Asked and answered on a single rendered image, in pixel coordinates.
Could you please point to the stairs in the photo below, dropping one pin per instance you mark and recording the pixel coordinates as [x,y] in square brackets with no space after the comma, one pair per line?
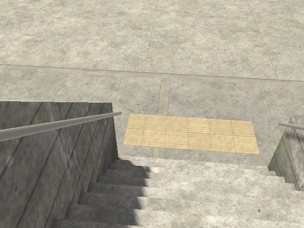
[141,192]

